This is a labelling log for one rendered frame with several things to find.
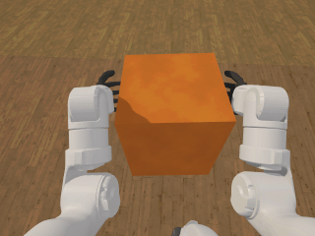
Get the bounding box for carton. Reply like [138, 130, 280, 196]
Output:
[114, 52, 236, 176]

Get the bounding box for robot left hand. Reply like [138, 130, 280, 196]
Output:
[96, 70, 121, 112]

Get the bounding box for robot left forearm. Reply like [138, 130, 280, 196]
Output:
[60, 85, 114, 210]

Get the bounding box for robot right hand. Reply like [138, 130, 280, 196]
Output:
[224, 70, 247, 115]

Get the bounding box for robot right shin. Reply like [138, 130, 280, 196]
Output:
[179, 220, 198, 236]

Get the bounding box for robot left upper arm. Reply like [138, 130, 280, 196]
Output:
[24, 172, 121, 236]

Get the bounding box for robot right forearm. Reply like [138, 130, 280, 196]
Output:
[231, 85, 296, 206]

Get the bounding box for robot right upper arm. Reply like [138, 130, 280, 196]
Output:
[230, 171, 315, 236]

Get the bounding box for right robot thigh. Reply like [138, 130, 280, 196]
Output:
[180, 223, 219, 236]

